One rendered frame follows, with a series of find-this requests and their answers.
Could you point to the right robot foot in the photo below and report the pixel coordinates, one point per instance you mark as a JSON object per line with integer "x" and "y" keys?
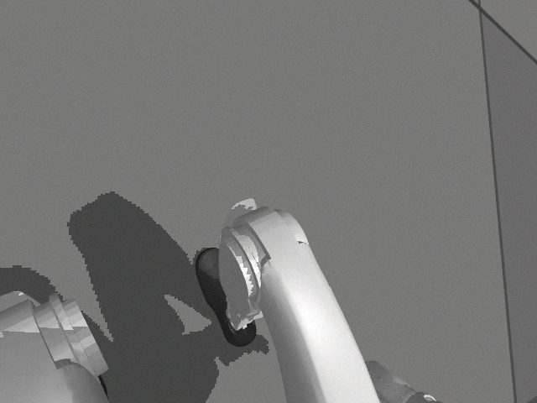
{"x": 207, "y": 272}

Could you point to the right robot hand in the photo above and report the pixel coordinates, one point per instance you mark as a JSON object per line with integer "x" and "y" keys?
{"x": 389, "y": 387}

